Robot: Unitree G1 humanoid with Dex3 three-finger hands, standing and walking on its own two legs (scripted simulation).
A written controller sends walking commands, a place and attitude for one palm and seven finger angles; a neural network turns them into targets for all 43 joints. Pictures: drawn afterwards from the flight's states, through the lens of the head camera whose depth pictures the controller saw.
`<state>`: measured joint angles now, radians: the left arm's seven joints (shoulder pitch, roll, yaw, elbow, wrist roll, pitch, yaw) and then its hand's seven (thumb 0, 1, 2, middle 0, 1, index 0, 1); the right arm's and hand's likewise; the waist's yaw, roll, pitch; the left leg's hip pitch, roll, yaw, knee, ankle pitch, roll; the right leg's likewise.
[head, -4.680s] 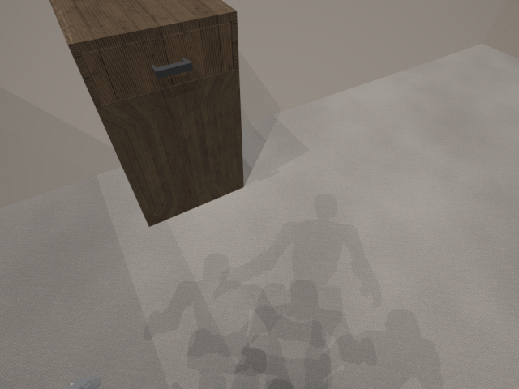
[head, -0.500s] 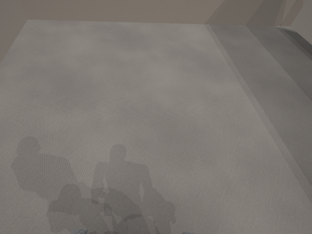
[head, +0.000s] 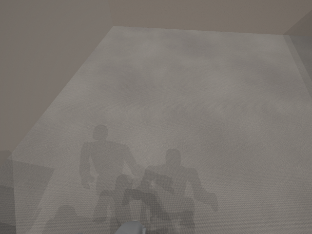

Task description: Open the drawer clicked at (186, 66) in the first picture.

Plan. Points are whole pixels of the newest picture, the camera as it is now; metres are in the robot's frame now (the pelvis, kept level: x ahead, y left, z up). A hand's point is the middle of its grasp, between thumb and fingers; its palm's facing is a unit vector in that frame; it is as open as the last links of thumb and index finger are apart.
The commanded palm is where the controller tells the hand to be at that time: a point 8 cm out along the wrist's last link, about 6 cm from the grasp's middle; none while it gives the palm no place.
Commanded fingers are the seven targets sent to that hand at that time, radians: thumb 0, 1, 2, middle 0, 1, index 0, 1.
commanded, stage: turn to face it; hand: left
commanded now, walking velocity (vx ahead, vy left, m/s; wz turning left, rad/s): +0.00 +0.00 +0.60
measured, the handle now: out of the picture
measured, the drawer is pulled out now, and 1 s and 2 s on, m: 0.00 0.00 0.00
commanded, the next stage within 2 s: none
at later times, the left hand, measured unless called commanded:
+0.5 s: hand out of the picture -0.03 +0.27 -0.17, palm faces +0.35 -0.90 -0.26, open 7.4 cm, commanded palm none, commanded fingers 0.00 0.90 0.90 -0.20 -0.30 -0.20 -0.30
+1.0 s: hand out of the picture -0.06 +0.21 -0.15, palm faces +0.57 -0.78 -0.26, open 7.4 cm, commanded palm none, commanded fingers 0.00 0.90 0.90 -0.20 -0.30 -0.20 -0.30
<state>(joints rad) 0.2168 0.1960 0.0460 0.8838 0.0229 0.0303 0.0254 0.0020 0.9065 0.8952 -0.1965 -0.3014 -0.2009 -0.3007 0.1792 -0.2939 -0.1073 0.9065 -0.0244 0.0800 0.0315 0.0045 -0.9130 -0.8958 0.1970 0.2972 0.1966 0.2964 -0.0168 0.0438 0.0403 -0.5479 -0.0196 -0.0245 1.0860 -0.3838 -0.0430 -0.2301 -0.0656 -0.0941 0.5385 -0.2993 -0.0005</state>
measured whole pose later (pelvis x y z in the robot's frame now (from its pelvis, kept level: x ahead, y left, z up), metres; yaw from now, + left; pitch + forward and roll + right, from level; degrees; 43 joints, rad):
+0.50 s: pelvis -0.03 +0.04 +0.00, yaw +18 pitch +1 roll -2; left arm 0.20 0.28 0.08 0.91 0.02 0.07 0.01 0.01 0.91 0.90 -0.19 -0.30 -0.20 -0.30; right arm 0.15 -0.21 -0.04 0.90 -0.02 0.03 0.02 0.00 -0.91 -0.90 0.20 0.30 0.20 0.30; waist 0.01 -0.03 0.08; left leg -0.26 -0.01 -0.01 0.50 -0.25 0.04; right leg -0.48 -0.10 -0.03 1.04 -0.42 0.10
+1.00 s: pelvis -0.02 +0.00 +0.00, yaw +37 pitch -1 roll +1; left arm 0.20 0.19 0.03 0.87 0.03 0.02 0.02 0.00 0.90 0.89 -0.20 -0.30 -0.20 -0.30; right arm 0.19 -0.27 -0.09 0.94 -0.01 0.09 0.04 0.01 -0.91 -0.90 0.20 0.30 0.20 0.30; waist -0.03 0.01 0.09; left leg -0.45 0.04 0.03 1.00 -0.42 -0.08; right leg -0.19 -0.12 -0.20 0.53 -0.32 0.01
